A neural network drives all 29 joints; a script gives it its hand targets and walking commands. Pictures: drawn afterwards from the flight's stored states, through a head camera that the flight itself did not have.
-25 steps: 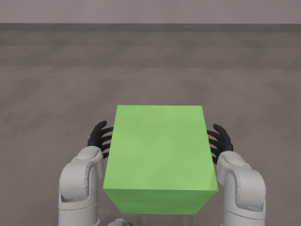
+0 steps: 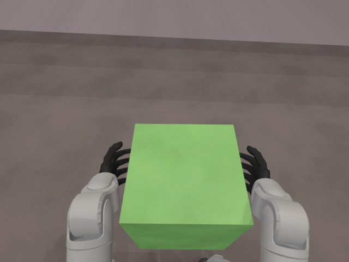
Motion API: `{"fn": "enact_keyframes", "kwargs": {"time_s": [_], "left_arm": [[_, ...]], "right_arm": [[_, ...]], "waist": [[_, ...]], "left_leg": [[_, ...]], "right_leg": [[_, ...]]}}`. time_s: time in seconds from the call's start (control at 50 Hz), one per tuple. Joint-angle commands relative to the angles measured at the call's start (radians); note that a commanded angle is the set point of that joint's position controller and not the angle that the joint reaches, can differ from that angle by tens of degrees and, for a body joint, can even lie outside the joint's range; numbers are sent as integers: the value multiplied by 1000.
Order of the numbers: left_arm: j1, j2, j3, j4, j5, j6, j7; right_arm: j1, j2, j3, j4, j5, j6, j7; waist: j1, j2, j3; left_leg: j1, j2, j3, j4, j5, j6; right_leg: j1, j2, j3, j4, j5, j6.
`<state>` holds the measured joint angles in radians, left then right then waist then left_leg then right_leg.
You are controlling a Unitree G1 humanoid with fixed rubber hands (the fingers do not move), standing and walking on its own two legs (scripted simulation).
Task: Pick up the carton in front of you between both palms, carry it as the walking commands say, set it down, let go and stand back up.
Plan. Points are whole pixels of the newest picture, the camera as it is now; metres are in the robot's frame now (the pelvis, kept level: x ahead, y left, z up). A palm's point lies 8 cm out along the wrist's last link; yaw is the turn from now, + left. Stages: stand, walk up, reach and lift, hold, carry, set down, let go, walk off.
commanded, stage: carry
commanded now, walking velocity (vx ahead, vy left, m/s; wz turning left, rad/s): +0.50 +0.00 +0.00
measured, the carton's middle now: (182, 191) +0.27 +0.00 +0.01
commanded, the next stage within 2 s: none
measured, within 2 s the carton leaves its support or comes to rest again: neither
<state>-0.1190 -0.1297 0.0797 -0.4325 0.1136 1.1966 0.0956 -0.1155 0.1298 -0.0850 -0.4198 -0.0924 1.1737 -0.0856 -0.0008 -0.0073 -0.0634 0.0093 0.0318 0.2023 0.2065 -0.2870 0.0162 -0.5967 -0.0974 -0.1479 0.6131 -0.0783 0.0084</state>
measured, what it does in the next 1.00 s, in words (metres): walks ahead: right foot, then left foot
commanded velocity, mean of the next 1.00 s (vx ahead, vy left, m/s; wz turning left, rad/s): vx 0.09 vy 0.00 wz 0.00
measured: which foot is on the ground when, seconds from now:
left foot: down 0.00-0.10, up 0.12-0.50, down 0.52-1.00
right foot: up 0.00-0.08, down 0.10-0.58, up 0.60-0.66, down 0.68-1.00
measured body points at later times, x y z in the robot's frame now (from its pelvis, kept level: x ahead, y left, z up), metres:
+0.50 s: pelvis +0.31 -0.02 +0.00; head +0.34 -0.03 +0.45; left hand +0.59 +0.14 +0.08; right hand +0.60 -0.17 +0.08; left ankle +0.43 +0.09 -0.73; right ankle +0.23 -0.11 -0.75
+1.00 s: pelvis +0.44 -0.01 -0.01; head +0.44 -0.02 +0.44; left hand +0.72 +0.13 +0.05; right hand +0.72 -0.17 +0.05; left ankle +0.44 +0.09 -0.74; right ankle +0.32 -0.12 -0.74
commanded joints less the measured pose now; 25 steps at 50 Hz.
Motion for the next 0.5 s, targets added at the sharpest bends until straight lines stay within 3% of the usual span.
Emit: {"fn": "enact_keyframes", "kwargs": {"time_s": [0.0, 0.04, 0.06, 0.08, 0.1, 0.12, 0.14, 0.16, 0.18, 0.2, 0.24, 0.32, 0.38, 0.44, 0.48], "left_arm": [[-445, -851, -716, -47, -406, 16, -248], [-453, -834, -704, -32, -409, 32, -253], [-447, -832, -695, -18, -408, 37, -256], [-446, -828, -683, -4, -407, 41, -259], [-444, -819, -668, 7, -403, 44, -261], [-457, -827, -662, 40, -394, 36, -266], [-440, -861, -665, 53, -407, 34, -269], [-457, -892, -669, 44, -415, 27, -271], [-477, -930, -679, 35, -421, 17, -273], [-503, -956, -688, 19, -424, 8, -275], [-513, -977, -696, -2, -435, -7, -279], [-466, -954, -698, -32, -442, -20, -290], [-444, -916, -690, -58, -435, -17, -288], [-413, -881, -673, -50, -408, -3, -277], [-413, -859, -665, -33, -392, 9, -270]], "right_arm": [[-401, 830, 676, -39, 381, 34, 259], [-420, 817, 675, -33, 376, 48, 256], [-437, 812, 676, -31, 378, 55, 255], [-450, 806, 677, -31, 377, 61, 255], [-475, 798, 678, -32, 378, 67, 255], [-497, 815, 693, -50, 382, 74, 254], [-500, 830, 691, -19, 379, 71, 256], [-506, 871, 698, -4, 385, 61, 258], [-510, 906, 704, 1, 387, 48, 260], [-518, 936, 709, 3, 393, 36, 261], [-510, 977, 719, 2, 392, 15, 255], [-442, 984, 729, -10, 368, -11, 233], [-455, 952, 738, -69, 376, -8, 221], [-458, 908, 737, -84, 390, 18, 227], [-445, 888, 728, -64, 395, 36, 239]], "waist": [[-18, 165, -114], [-8, 179, -138], [7, 158, -177], [21, 107, -238], [41, -35, -294], [31, -313, -363], [31, -273, -345], [26, -204, -343], [23, -90, -343], [21, -39, -318], [17, -77, -322], [9, -127, -311], [10, -170, -292], [19, -168, -271], [4, -116, -248]], "left_leg": [[121, 210, -60, -14, 549, 86], [125, 208, -25, 87, 696, 62], [93, 182, 25, 213, 735, 38], [-4, 143, 47, 389, 676, 12], [-187, 96, 46, 637, 431, -17], [-512, -31, -27, 926, -9, -52], [-611, -30, -160, 1074, -180, -28], [-638, 20, -201, 1121, -156, 2], [-643, 59, -211, 1080, -104, 16], [-620, 81, -206, 997, -55, 14], [-555, 78, -171, 855, -13, 2], [-533, 28, -89, 603, 26, -29], [-480, 1, -47, 430, 151, -32], [-400, -14, -21, 304, 290, -35], [-261, -13, 15, 125, 457, -36]], "right_leg": [[35, 38, -60, -110, 71, -22], [163, 65, -83, -139, 48, -41], [301, 102, -126, -182, 30, -43], [498, 115, -130, -186, -39, -41], [666, -67, 145, -245, -171, -69], [896, -313, 596, -340, -217, -226], [872, -327, 643, -394, -12, -248], [848, -297, 509, -349, 142, -230], [807, -277, 412, -326, 235, -200], [745, -258, 331, -335, 320, -166], [702, -223, 209, -356, 395, -126], [702, -175, 57, -334, 590, -131], [687, -144, -19, -312, 670, -115], [677, -120, -52, -267, 597, -90], [626, -91, -83, -164, 481, -48]]}}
